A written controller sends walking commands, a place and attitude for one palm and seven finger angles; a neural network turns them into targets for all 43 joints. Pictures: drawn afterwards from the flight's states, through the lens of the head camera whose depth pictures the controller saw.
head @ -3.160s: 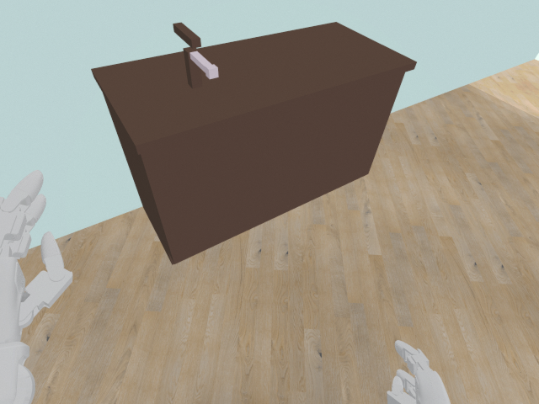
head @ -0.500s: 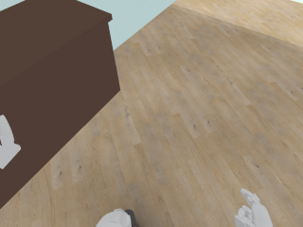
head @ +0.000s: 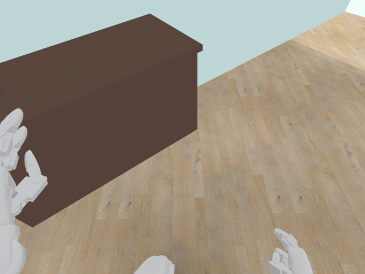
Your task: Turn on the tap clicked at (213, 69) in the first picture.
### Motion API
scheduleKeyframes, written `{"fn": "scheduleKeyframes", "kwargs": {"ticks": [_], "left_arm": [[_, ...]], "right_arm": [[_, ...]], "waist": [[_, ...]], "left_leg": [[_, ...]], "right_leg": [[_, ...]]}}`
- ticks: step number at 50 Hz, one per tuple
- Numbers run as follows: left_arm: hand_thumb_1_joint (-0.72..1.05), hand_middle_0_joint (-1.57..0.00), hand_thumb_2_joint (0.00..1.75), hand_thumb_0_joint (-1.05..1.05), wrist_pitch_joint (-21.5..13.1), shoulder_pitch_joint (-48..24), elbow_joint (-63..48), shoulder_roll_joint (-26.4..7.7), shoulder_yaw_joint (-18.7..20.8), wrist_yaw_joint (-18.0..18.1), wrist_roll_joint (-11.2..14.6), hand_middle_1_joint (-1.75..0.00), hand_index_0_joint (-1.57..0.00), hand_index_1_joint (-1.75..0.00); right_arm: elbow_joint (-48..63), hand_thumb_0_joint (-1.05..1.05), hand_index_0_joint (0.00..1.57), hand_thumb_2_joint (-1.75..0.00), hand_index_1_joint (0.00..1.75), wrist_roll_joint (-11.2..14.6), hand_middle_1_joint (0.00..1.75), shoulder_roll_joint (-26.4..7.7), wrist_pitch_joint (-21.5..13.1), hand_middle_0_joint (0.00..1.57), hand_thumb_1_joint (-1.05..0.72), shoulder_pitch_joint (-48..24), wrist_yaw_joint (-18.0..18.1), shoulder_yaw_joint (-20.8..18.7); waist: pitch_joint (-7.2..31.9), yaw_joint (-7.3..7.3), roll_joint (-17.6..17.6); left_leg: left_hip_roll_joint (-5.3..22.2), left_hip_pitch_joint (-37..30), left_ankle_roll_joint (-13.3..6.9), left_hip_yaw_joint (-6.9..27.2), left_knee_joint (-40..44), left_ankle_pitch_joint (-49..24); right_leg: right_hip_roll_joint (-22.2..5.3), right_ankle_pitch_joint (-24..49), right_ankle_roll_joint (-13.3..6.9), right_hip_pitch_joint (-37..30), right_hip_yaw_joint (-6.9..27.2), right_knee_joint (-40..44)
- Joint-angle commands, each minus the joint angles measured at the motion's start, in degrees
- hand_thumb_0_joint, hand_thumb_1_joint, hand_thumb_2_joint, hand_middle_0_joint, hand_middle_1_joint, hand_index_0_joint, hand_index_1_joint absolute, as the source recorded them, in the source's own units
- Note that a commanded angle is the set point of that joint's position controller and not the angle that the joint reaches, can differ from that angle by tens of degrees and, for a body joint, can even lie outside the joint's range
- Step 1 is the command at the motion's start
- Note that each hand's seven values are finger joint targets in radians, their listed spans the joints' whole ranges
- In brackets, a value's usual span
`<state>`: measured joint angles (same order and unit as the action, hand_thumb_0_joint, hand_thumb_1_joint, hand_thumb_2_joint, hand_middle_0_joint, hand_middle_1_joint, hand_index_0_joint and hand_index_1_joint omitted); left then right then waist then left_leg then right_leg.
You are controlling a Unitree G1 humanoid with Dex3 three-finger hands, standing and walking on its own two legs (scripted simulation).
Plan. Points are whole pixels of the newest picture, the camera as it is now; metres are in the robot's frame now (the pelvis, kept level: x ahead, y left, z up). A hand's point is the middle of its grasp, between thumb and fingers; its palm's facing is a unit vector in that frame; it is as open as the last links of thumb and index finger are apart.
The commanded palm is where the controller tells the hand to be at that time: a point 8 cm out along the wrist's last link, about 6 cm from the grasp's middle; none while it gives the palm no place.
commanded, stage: turn to face it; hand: left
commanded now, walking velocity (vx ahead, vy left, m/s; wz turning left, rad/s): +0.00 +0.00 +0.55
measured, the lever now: out of the picture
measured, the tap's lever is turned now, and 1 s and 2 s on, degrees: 0 0 0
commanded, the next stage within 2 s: take the last steps up to it in 0.42 s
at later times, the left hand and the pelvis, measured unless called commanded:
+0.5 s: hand out of the picture +0.10 +0.27 +0.18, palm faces +0.58 -0.72 -0.39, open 7.4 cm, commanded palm +0.04 +0.30 +0.18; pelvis -0.04 -0.01 +0.01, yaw +14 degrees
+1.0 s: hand out of the picture +0.00 +0.26 +0.20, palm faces +0.66 -0.60 -0.45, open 7.4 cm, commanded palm -0.06 +0.28 +0.18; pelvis -0.10 -0.04 +0.02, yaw +22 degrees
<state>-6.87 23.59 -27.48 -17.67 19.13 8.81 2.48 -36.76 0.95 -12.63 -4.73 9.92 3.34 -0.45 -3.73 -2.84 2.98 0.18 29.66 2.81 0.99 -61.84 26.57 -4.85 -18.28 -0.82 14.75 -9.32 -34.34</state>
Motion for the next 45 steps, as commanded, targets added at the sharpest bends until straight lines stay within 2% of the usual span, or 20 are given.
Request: {"fn": "scheduleKeyframes", "kwargs": {"ticks": [1,4,8,10,12,13,14,15,16,20,24,29,30,31,32,33,34,35,38,45], "left_arm": [[0.90,-0.20,0.90,0.00,-4.65,-2.87,-12.00,-13.78,6.97,0.85,-1.18,-0.30,-0.20,-0.30],[0.90,-0.20,0.90,0.00,-5.96,-0.83,-16.29,-15.54,9.52,1.69,-0.82,-0.30,-0.20,-0.30],[0.90,-0.20,0.90,0.00,-6.02,5.25,-19.78,-14.73,11.17,2.89,0.05,-0.30,-0.20,-0.30],[0.90,-0.20,0.90,0.00,-5.94,5.86,-19.80,-14.25,11.52,3.27,0.20,-0.30,-0.20,-0.30],[0.90,-0.20,0.90,0.00,-5.70,5.81,-19.19,-12.48,9.78,3.13,0.84,-0.30,-0.20,-0.30],[0.90,-0.20,0.90,0.00,-6.35,4.04,-20.97,-12.75,9.20,3.00,1.30,-0.30,-0.20,-0.30],[0.90,-0.20,0.90,0.00,-7.75,4.24,-21.99,-13.41,9.21,2.67,1.53,-0.30,-0.20,-0.30],[0.90,-0.20,0.90,0.00,-8.46,5.60,-18.71,-14.24,9.86,1.84,0.00,-0.30,-0.20,-0.30],[0.90,-0.20,0.90,0.00,-7.96,7.83,-13.18,-13.15,9.59,0.75,-0.37,-0.30,-0.20,-0.30],[0.90,-0.20,0.90,0.00,-7.99,2.05,-21.03,-11.81,6.31,0.54,-0.48,-0.30,-0.20,-0.30],[0.90,-0.20,0.90,0.00,-6.81,1.48,-20.58,-12.10,5.97,0.58,0.26,-0.30,-0.20,-0.30],[0.90,-0.20,0.90,0.00,-5.67,-1.49,-11.75,-11.67,6.81,0.60,-0.17,-0.30,-0.20,-0.30],[0.90,-0.20,0.90,0.00,-5.55,-3.06,-10.64,-12.20,6.56,0.64,-0.80,-0.30,-0.20,-0.30],[0.90,-0.20,0.90,0.00,-4.98,-3.29,-9.15,-15.13,7.90,1.04,-1.35,-0.30,-0.20,-0.30],[0.90,-0.20,0.90,0.00,-4.47,-3.80,-7.58,-15.28,8.17,1.04,-0.26,-0.30,-0.20,-0.30],[0.90,-0.20,0.90,0.00,-4.86,-6.88,-7.71,-13.52,5.95,0.76,0.02,-0.30,-0.20,-0.30],[0.90,-0.20,0.90,0.00,-5.47,-4.98,-6.02,-13.41,6.55,0.33,-0.56,-0.30,-0.20,-0.30],[0.90,-0.20,0.90,0.00,-6.13,-2.57,-5.42,-12.88,6.57,-0.09,-0.60,-0.30,-0.20,-0.30],[0.90,-0.20,0.90,0.00,-7.70,-1.09,-6.59,-13.95,6.98,-0.30,-0.94,-0.30,-0.20,-0.30],[0.90,-0.20,0.90,0.00,-9.43,1.45,-13.34,-16.17,10.01,1.23,-0.63,-0.30,-0.20,-0.30]], "right_arm": [[10.32,0.00,0.20,-0.90,0.30,-0.65,0.30,-2.87,-1.65,0.20,-0.90,-6.79,1.64,-0.97],[12.41,0.00,0.20,-0.90,0.30,-0.95,0.30,-2.89,-0.92,0.20,-0.90,-7.19,2.57,-1.49],[14.85,0.00,0.20,-0.90,0.30,-1.30,0.30,-2.64,-0.41,0.20,-0.90,-4.92,2.36,-1.95],[14.70,0.00,0.20,-0.90,0.30,-1.50,0.30,-3.13,0.04,0.20,-0.90,-2.73,1.97,-2.15],[14.29,0.00,0.20,-0.90,0.30,-1.18,0.30,-3.78,0.56,0.20,-0.90,-0.33,1.73,-2.73],[14.72,0.00,0.20,-0.90,0.30,-1.09,0.30,-4.94,0.33,0.20,-0.90,-0.67,1.69,-3.00],[14.95,0.00,0.20,-0.90,0.30,-1.14,0.30,-7.14,-0.55,0.20,-0.90,-1.01,1.38,-3.61],[13.74,0.00,0.20,-0.90,0.30,-0.90,0.30,-6.35,-1.29,0.20,-0.90,0.64,0.18,-3.44],[12.69,0.00,0.20,-0.90,0.30,-0.90,0.30,-6.09,-1.67,0.20,-0.90,0.25,-0.55,-3.20],[11.25,0.00,0.20,-0.90,0.30,-0.24,0.30,-6.30,-3.34,0.20,-0.90,-0.68,-1.68,-3.32],[10.71,0.00,0.20,-0.90,0.30,-0.59,0.30,-5.69,-4.57,0.20,-0.90,-1.18,-1.45,-2.11],[9.19,0.00,0.20,-0.90,0.30,-0.59,0.30,-5.48,-3.55,0.20,-0.90,-2.65,-1.03,-1.58],[8.95,0.00,0.20,-0.90,0.30,-0.45,0.30,-4.51,-3.12,0.20,-0.90,-2.13,-1.01,-1.53],[9.83,0.00,0.20,-0.90,0.30,-0.54,0.30,-3.08,-2.41,0.20,-0.90,-2.53,-0.88,-1.54],[10.24,0.00,0.20,-0.90,0.30,-0.89,0.30,-4.89,-2.63,0.20,-0.90,-4.45,-0.56,-1.84],[8.40,0.00,0.20,-0.90,0.30,-1.12,0.30,-5.89,-2.51,0.20,-0.90,-3.73,-0.74,-2.57],[8.14,0.00,0.20,-0.90,0.30,-1.42,0.30,-5.37,-2.15,0.20,-0.90,-4.41,-0.78,-2.47],[7.49,0.00,0.20,-0.90,0.30,-1.54,0.30,-4.56,-1.46,0.20,-0.90,-4.85,-0.71,-1.64],[7.48,0.00,0.20,-0.90,0.30,-1.19,0.30,-5.09,-0.59,0.20,-0.90,-6.00,-0.19,-1.72],[9.10,0.00,0.20,-0.90,0.30,-1.53,0.30,-6.01,-2.64,0.20,-0.90,-3.75,0.03,-3.61]], "waist": [[6.60,2.49,-12.17],[9.08,1.77,-11.66],[13.43,0.42,-12.40],[15.46,1.55,-11.56],[17.16,4.45,-7.14],[16.81,5.11,1.25],[15.15,3.93,16.09],[13.25,3.05,14.84],[10.52,3.38,9.71],[9.68,3.60,11.31],[8.39,3.30,13.22],[8.18,1.65,6.53],[8.80,2.05,-0.47],[8.13,2.30,-17.96],[5.61,1.04,-19.61],[4.92,2.54,-17.34],[2.23,3.30,-14.98],[2.53,3.33,-11.01],[4.18,3.01,-8.45],[8.43,1.51,-10.34]], "left_leg": [[2.40,3.73,1.27,-2.88,-8.68,-0.84],[2.73,-2.05,0.31,-5.85,5.17,-0.68],[2.25,-5.03,-0.53,-8.04,18.98,0.80],[1.04,-7.66,-0.50,-8.92,26.67,-3.48],[0.52,-18.24,-0.98,-8.86,37.77,-16.35],[6.41,-25.08,-3.68,-1.90,39.68,-32.35],[19.98,-31.10,-11.11,16.46,39.36,-62.95],[23.83,-31.99,-15.28,20.45,37.61,-72.07],[22.36,-29.58,-15.20,17.95,37.52,-65.88],[13.96,-23.52,-11.00,7.08,37.12,-53.37],[13.70,-15.85,-10.91,7.54,41.10,-38.27],[11.08,-8.77,-8.78,6.54,35.88,-14.46],[7.09,-6.56,-6.64,2.98,28.85,-3.32],[-0.20,3.75,-3.31,-1.95,13.08,7.20],[-2.01,6.79,-2.09,0.70,-1.66,6.47],[0.32,6.08,-1.54,4.00,-8.51,0.77],[1.23,6.88,-0.65,3.27,-11.21,-5.25],[1.94,6.56,-0.14,2.43,-12.42,-8.88],[3.05,7.15,0.09,-0.10,-10.35,-11.42],[4.42,1.57,-1.33,-5.01,11.43,-7.83]], "right_leg": [[-15.98,39.99,-3.87,-7.36,6.45,12.24],[-15.43,38.98,-4.10,-9.02,3.68,11.86],[-17.02,42.29,-6.18,-14.80,5.79,8.68],[-16.05,43.01,-5.15,-15.53,5.08,4.80],[-13.20,38.19,-1.17,-10.80,1.58,-4.55],[-8.10,23.91,1.93,-1.65,0.02,-13.65],[-0.33,-7.99,5.24,13.16,0.55,-22.82],[0.92,-21.55,4.13,18.98,5.46,-28.32],[0.22,-18.45,3.78,21.40,7.02,-27.84],[2.31,-5.25,4.77,13.25,5.02,-18.04],[4.27,-5.01,5.06,4.78,3.93,-12.80],[4.12,1.01,4.65,-8.72,3.60,7.76],[-1.15,0.65,2.67,-10.32,8.00,14.39],[-15.12,-8.57,-3.44,-12.01,29.77,21.40],[-22.97,-9.80,-7.19,-6.74,39.09,24.85],[-22.93,-18.20,-6.10,-2.01,35.09,26.84],[-19.35,-16.22,-5.07,0.65,32.03,26.24],[-16.35,-10.39,-4.02,0.94,24.26,24.08],[-14.00,0.04,-2.94,-1.79,13.73,22.24],[-16.64,-5.76,-6.34,-7.29,15.65,23.82]]}}
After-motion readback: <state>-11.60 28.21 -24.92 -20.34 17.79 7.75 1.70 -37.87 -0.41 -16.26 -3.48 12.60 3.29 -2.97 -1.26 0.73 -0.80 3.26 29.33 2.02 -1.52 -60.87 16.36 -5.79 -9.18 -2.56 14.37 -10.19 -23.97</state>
